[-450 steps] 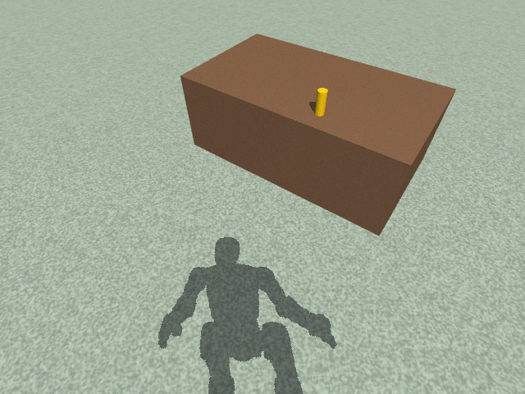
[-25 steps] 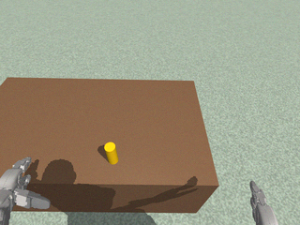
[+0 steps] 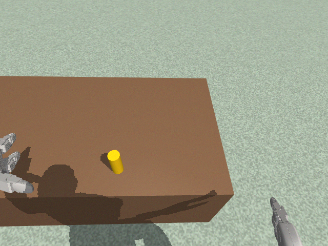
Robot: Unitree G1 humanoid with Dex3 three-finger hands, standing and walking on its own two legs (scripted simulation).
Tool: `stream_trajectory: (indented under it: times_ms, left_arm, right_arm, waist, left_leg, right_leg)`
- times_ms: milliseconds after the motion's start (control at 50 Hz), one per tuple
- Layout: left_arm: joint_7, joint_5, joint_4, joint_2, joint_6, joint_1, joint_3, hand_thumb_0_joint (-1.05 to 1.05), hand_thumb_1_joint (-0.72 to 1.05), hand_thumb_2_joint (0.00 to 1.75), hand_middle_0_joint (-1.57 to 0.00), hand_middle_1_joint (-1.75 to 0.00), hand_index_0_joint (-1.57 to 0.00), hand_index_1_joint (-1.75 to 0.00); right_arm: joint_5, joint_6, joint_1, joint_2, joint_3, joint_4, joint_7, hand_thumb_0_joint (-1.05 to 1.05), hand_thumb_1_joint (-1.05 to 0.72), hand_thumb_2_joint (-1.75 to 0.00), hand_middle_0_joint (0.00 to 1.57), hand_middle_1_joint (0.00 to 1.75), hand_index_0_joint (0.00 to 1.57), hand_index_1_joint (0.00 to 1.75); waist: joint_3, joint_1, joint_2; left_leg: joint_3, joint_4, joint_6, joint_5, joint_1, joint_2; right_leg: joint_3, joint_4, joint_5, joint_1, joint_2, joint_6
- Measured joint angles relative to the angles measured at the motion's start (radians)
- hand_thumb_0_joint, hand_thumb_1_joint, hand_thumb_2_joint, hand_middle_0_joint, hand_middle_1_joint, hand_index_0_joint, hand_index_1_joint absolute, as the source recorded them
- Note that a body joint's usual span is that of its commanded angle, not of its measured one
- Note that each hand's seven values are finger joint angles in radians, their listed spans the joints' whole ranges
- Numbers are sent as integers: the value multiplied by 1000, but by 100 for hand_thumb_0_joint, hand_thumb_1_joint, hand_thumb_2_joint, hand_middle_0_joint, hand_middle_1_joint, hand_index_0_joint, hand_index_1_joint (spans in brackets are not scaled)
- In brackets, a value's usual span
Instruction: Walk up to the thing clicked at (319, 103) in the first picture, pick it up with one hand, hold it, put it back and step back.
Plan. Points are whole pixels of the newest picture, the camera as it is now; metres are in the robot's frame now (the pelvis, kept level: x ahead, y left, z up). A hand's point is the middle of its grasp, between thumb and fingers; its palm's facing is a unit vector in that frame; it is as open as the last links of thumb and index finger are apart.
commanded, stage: go down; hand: left
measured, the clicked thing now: (116, 162) +0.45 +0.18 -0.22
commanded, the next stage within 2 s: approach in 0.80 s
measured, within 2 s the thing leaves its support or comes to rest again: neither
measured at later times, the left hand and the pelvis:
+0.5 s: hand (17, 150) +0.35 +0.35 +0.04, palm faces +0.12 -0.99 -0.11, open 17.3 cm; pelvis +0.00 +0.01 +0.00, yaw +0 degrees
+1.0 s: hand (15, 138) +0.37 +0.36 +0.06, palm faces +0.12 -0.99 -0.08, open 17.3 cm; pelvis +0.00 +0.01 +0.00, yaw -1 degrees
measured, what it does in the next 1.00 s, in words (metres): stands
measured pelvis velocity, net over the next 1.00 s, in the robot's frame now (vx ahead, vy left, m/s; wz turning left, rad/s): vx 0.00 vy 0.01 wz -0.01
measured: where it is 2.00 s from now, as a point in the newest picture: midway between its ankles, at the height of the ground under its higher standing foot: outside the picture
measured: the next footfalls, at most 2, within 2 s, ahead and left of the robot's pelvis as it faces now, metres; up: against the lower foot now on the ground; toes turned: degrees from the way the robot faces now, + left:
none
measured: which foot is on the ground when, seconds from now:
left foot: down 0.00-1.00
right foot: down 0.00-1.00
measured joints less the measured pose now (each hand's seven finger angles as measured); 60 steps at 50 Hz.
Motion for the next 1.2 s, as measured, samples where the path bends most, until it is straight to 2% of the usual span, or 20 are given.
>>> stream_trajectory:
  times_ms: [240, 980, 1080, 1200]
  left_arm:
    - [-57, -6, 109, 44, -78, -73, 30, -1, -49, 7, -5, -4, -5, -4]
    - [-80, -31, 171, 93, -128, -180, 60, -1, -50, 6, -6, -5, -5, -5]
    - [-96, -68, 221, 91, -201, -200, 67, -1, -49, 4, -6, -4, -5, -5]
    - [-108, -127, 258, 49, -358, -220, 102, -1, -49, 2, -5, -4, -5, -4]
  right_arm:
    - [-11, 6, -14, 1, 21, 2, 2, -1, 52, -6, 5, 5, 6, 5]
    - [-11, 9, -33, -4, 18, 11, 3, -1, 52, -6, 5, 5, 6, 5]
    - [-18, -6, -49, -3, 24, 26, 13, -1, 53, -6, 5, 5, 5, 5]
    - [-37, -10, -71, 5, 31, -27, 44, -1, 54, -5, 5, 5, 6, 5]
  waist:
    - [-9, -13, -5]
    - [-20, -32, -5]
    - [-26, -41, -6]
    - [-19, -69, -17]
  left_leg:
    - [2, -3, 3, 1, -16, -1]
    - [4, 8, 12, -5, -46, 5]
    - [-2, 44, 12, -15, -97, 6]
    - [-15, 149, 12, -43, -227, 11]
  right_leg:
    - [3, -5, 3, -16, -1, 3]
    - [6, -23, 15, -34, 6, 11]
    - [3, 13, 4, -84, 7, 11]
    - [-3, 119, -28, -210, 12, 10]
